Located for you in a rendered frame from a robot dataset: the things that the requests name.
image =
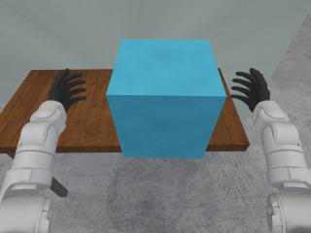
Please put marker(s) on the robot right forearm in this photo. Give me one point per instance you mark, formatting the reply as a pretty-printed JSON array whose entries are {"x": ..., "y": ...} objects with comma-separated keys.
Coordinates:
[{"x": 287, "y": 168}]

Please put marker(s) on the robot left hand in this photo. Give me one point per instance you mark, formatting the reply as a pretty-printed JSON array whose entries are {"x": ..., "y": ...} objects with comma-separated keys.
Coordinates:
[{"x": 60, "y": 87}]

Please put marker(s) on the robot right hand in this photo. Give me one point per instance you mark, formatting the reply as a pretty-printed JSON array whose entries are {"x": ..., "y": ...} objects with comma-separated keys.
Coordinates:
[{"x": 258, "y": 88}]

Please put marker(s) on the robot left forearm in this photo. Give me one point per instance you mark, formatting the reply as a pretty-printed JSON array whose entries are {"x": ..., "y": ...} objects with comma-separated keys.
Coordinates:
[{"x": 32, "y": 166}]

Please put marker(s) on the left robot upper arm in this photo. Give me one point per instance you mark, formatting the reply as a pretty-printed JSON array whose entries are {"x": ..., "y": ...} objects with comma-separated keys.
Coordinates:
[{"x": 26, "y": 214}]

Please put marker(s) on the right robot upper arm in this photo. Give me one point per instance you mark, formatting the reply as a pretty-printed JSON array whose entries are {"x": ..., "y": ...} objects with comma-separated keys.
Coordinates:
[{"x": 288, "y": 212}]

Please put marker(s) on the table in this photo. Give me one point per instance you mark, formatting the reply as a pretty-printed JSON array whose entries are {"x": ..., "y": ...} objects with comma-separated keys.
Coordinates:
[{"x": 89, "y": 123}]

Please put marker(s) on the carton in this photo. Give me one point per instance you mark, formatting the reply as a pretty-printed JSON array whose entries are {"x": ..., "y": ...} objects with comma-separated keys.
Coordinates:
[{"x": 165, "y": 97}]

